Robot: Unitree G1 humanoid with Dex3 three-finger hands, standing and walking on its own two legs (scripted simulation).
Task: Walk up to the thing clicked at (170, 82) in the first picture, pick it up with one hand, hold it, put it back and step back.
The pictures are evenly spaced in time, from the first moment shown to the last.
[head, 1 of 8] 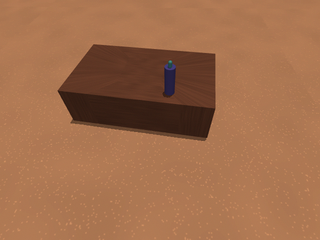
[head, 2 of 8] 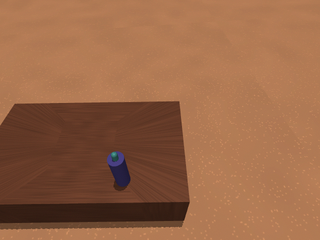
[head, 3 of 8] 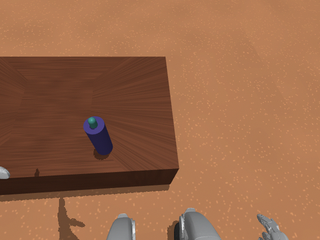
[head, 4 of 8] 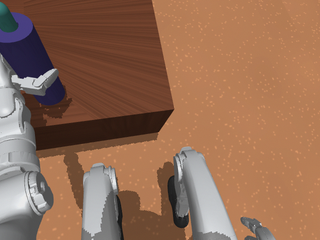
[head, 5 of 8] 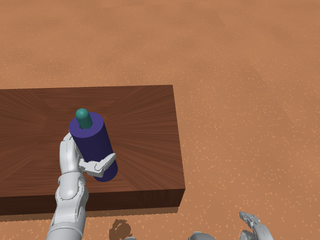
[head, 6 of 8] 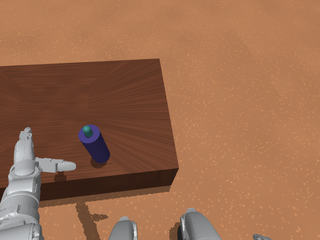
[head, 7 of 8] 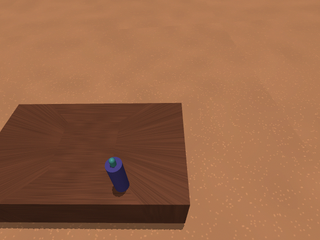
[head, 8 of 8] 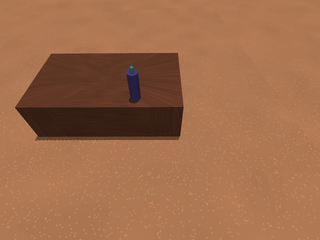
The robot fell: no
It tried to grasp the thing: yes
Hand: left
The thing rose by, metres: 0.33
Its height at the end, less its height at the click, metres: +0.00
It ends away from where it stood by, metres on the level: 0.02
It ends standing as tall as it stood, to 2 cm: yes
